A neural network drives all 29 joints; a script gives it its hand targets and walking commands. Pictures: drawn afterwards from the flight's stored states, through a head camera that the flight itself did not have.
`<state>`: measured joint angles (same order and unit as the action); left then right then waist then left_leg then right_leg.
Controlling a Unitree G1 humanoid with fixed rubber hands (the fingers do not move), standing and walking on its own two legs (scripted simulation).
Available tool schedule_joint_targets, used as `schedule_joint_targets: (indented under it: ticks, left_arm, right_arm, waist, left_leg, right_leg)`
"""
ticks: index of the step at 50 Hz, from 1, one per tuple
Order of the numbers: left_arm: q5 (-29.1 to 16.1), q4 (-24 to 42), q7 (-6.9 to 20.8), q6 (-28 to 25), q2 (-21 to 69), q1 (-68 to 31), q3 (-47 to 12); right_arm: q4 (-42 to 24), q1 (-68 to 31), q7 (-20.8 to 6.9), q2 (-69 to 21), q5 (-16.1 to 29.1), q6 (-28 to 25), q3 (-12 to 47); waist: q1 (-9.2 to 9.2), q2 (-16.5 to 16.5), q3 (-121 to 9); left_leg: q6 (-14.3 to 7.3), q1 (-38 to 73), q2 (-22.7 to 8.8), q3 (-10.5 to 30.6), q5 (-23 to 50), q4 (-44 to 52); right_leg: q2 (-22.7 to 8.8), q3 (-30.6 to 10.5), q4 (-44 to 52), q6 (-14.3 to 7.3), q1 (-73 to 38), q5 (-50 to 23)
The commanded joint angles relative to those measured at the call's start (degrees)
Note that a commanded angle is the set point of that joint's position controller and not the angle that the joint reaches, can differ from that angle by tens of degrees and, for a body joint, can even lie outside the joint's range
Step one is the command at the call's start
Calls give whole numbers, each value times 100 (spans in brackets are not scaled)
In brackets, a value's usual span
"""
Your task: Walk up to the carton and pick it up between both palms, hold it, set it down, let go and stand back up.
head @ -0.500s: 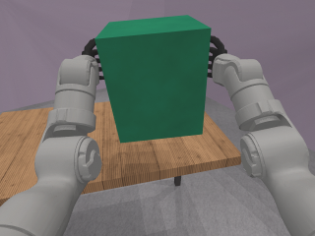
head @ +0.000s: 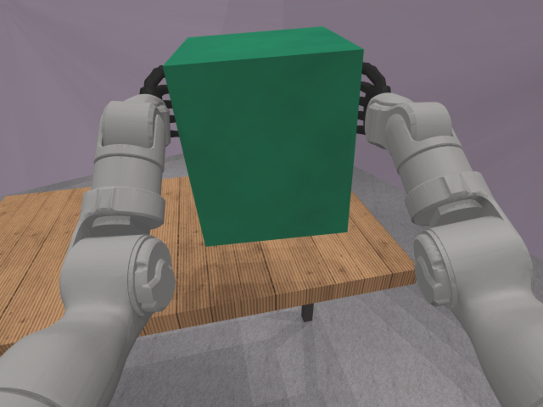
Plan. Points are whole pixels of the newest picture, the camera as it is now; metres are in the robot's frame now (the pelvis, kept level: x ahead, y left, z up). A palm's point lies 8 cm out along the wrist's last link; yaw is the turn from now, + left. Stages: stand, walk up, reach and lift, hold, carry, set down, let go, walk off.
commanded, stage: hold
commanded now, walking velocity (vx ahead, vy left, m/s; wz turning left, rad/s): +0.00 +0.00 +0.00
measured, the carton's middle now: (266, 133) +0.40 -0.01 +0.30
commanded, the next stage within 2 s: none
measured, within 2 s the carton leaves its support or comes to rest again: neither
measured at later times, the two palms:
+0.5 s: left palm (153, 114) +0.37 +0.14 +0.34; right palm (375, 111) +0.36 -0.16 +0.34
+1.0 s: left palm (155, 110) +0.37 +0.13 +0.35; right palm (380, 110) +0.36 -0.17 +0.34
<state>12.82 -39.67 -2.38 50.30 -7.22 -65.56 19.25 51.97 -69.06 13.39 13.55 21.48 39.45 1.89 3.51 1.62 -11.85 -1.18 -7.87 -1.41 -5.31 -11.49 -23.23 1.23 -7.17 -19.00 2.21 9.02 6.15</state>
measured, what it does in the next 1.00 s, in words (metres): stands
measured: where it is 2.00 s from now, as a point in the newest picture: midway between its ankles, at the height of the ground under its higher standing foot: outside the picture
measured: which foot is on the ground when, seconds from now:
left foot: down 0.00-1.00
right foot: down 0.00-1.00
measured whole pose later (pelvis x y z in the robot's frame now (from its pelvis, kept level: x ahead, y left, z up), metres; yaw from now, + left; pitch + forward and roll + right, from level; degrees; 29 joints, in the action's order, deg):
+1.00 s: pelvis +0.00 +0.00 +0.00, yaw +0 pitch -4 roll -1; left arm 13.0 -41.4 -2.3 49.7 -7.5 -66.6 19.1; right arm 53.4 -69.9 13.2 13.5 20.9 39.7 1.2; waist 3.5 2.0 -12.3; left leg -1.0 -7.9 -1.6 -5.2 -11.4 -23.2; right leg 1.4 -7.2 -19.0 2.0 9.0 6.1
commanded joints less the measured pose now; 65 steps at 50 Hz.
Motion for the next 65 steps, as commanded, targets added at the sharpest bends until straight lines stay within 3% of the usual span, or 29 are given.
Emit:
schedule_joint_targets:
  ticks: [1, 3, 5, 7, 8, 10, 11, 15, 19, 23, 24, 25, 27, 30, 34, 36, 38, 39, 40, 41, 43, 45, 47, 52, 53, 55, 62, 63, 65]
  left_arm:
    - [-1284, 1012, 1038, -554, 3207, -4572, -1275]
    - [-1199, 888, 982, -588, 3342, -4706, -1113]
    - [-1335, 1443, 913, -543, 3475, -4529, -1433]
    - [-1187, 772, 974, -549, 3466, -4728, -1228]
    - [-1282, 994, 1025, -576, 3421, -4687, -1259]
    - [-1154, 716, 1001, -492, 3434, -4528, -1126]
    - [-1226, 748, 1004, -540, 3506, -4734, -1319]
    - [-1075, 376, 1066, -581, 3375, -4720, -1038]
    - [-1375, 1022, 968, -652, 3175, -4679, -1197]
    - [-1167, 1009, 1031, -573, 3365, -4539, -1143]
    - [-1251, 1149, 991, -557, 3306, -4547, -1177]
    - [-1228, 822, 984, -546, 3341, -4651, -1101]
    - [-1209, 750, 1042, -544, 3385, -4622, -1087]
    - [-1057, 689, 1052, -467, 3352, -4482, -1083]
    - [-1534, 1515, 921, -548, 3659, -4656, -1658]
    - [-1303, 1033, 920, -528, 3559, -4848, -1408]
    - [-1189, 692, 983, -557, 3324, -4718, -1144]
    - [-1108, 344, 1024, -532, 3302, -4688, -1070]
    - [-1219, 712, 1016, -549, 3486, -4745, -1264]
    - [-1112, 256, 992, -571, 3347, -4688, -1021]
    - [-1113, 466, 1054, -555, 3472, -4549, -1125]
    - [-1145, 500, 1012, -561, 3409, -4861, -1146]
    - [-1325, 977, 976, -605, 3476, -4549, -1296]
    - [-1193, 825, 1028, -564, 3125, -4371, -1008]
    - [-1158, 535, 1065, -533, 3137, -4395, -891]
    - [-1391, 1154, 1033, -570, 3370, -4416, -1319]
    - [-1241, 770, 1022, -577, 3426, -4853, -1191]
    - [-1291, 851, 1017, -597, 3468, -5088, -1349]
    - [-1390, 704, 997, -568, 3631, -4736, -1500]
  right_arm:
    - [-1975, -4837, -899, -4061, 1081, -235, 681]
    - [-2016, -5228, -936, -4139, 1040, -305, 721]
    - [-2102, -4760, -925, -4134, 1287, -268, 921]
    - [-1421, -4724, -924, -3786, 937, -207, 398]
    - [-1824, -4841, -945, -3981, 1026, -256, 587]
    - [-1591, -4819, -954, -3886, 1065, -189, 556]
    - [-1471, -4884, -999, -3790, 899, -245, 296]
    - [-1380, -5024, -1043, -3798, 728, -312, 307]
    - [-2116, -5104, -938, -4057, 1111, -286, 858]
    - [-1919, -4915, -950, -4058, 1146, -288, 777]
    - [-2154, -4970, -945, -4124, 1254, -283, 914]
    - [-1624, -4864, -903, -3819, 1136, -186, 636]
    - [-1630, -4782, -913, -3949, 1081, -213, 616]
    - [-1903, -4907, -878, -3844, 1164, -191, 618]
    - [-2273, -4929, -881, -4042, 1439, -246, 902]
    - [-1655, -4964, -938, -3967, 1091, -247, 498]
    - [-1486, -4731, -979, -4039, 999, -196, 468]
    - [-1204, -4816, -1013, -3929, 845, -190, 227]
    - [-1775, -5143, -1040, -3906, 866, -303, 314]
    - [-1267, -4984, -1044, -3880, 776, -220, 254]
    - [-1659, -4993, -1062, -3755, 816, -296, 319]
    - [-1049, -4877, -1063, -3774, 788, -222, 167]
    - [-1640, -4674, -1084, -3902, 1039, -262, 553]
    - [-1945, -4705, -879, -4063, 1147, -188, 805]
    - [-2196, -5174, -879, -4108, 1238, -231, 875]
    - [-2206, -4840, -862, -4110, 1200, -261, 858]
    - [-1416, -4862, -959, -4025, 909, -206, 407]
    - [-1355, -4881, -1014, -4050, 924, -203, 381]
    - [-1609, -5030, -1010, -3826, 956, -276, 283]
  waist:
    - [-27, -287, -1805]
    - [-184, -259, -1893]
    - [-137, 21, -2397]
    - [95, 81, -1187]
    - [59, -161, -1590]
    - [-32, -49, -1312]
    - [132, 199, -1378]
    - [-19, 47, -1174]
    - [-147, -363, -2198]
    - [-100, -24, -1849]
    - [-226, -249, -2280]
    - [4, -261, -1548]
    - [4, -362, -1549]
    - [-30, 14, -1577]
    - [13, -96, -2513]
    - [61, 252, -1596]
    - [-112, -143, -1398]
    - [-29, 188, -1014]
    - [-14, 149, -1669]
    - [-132, -9, -1057]
    - [-47, 117, -1363]
    - [73, 186, -1268]
    - [-23, 133, -2007]
    - [-63, -511, -1927]
    - [-232, -491, -1809]
    - [-52, -342, -2139]
    - [17, -56, -1555]
    - [91, 347, -1388]
    - [81, 223, -1577]
  left_leg:
    - [228, -366, 183, 726, 530, 715]
    - [184, -447, 84, 740, 311, 784]
    - [371, 87, 149, 732, 1293, 535]
    - [312, -529, 122, 737, 215, 777]
    - [281, -441, 102, 769, 397, 784]
    - [268, -604, 71, 791, 267, 893]
    - [258, -752, -12, 820, -166, 999]
    - [118, -1101, -21, 804, -550, 1199]
    - [249, -332, 166, 745, 783, 600]
    - [237, -338, 117, 731, 572, 818]
    - [287, -193, 118, 736, 999, 661]
    - [335, -274, 201, 748, 837, 599]
    - [251, -329, 133, 776, 343, 745]
    - [318, -397, 196, 699, 553, 742]
    - [368, 165, 167, 816, 1269, 451]
    - [339, -528, 109, 738, 210, 743]
    - [180, -783, 125, 747, -183, 913]
    - [106, -1099, -24, 779, -709, 1136]
    - [141, -959, -34, 809, -436, 1080]
    - [67, -1143, -44, 819, -701, 1110]
    - [106, -955, -40, 803, -329, 1068]
    - [193, -945, -53, 807, -458, 1032]
    - [195, -614, -39, 818, 423, 977]
    - [323, -179, 241, 701, 1000, 564]
    - [248, -195, 280, 713, 690, 623]
    - [343, 9, 201, 722, 1141, 560]
    - [225, -580, 29, 798, -112, 938]
    - [244, -878, 51, 742, -256, 1024]
    - [233, -845, -33, 852, -122, 993]
  right_leg:
    - [464, 459, 307, -200, -1527, -830]
    - [537, 475, 269, -187, -1519, -744]
    - [566, 488, 211, -254, -1603, -1363]
    - [525, 495, 296, -263, -1216, -470]
    - [487, 448, 314, -238, -1490, -818]
    - [546, 501, 320, -275, -1346, -571]
    - [552, 503, 240, -288, -1402, -380]
    - [566, 509, 241, -248, -1542, -214]
    - [502, 437, 249, -239, -1628, -1072]
    - [527, 493, 275, -224, -1601, -923]
    - [556, 488, 238, -195, -1653, -1174]
    - [502, 453, 396, -281, -1256, -773]
    - [506, 451, 407, -253, -1370, -612]
    - [526, 429, 369, -267, -1507, -744]
    - [551, 433, 267, -240, -1470, -1259]
    - [527, 500, 268, -256, -1264, -601]
    - [482, 446, 330, -213, -1310, -369]
    - [534, 493, 234, -228, -1279, -25]
    - [565, 566, 122, -224, -1596, -380]
    - [539, 511, 207, -234, -1413, -112]
    - [550, 507, 181, -248, -1605, -406]
    - [588, 505, 170, -255, -1356, -246]
    - [610, 477, 90, -233, -1795, -1051]
    - [470, 407, 392, -196, -1495, -1176]
    - [452, 391, 490, -205, -1383, -779]
    - [510, 419, 376, -247, -1404, -1172]
    - [520, 473, 328, -269, -1356, -408]
    - [508, 423, 209, -254, -1451, -480]
    - [554, 422, 177, -285, -1515, -605]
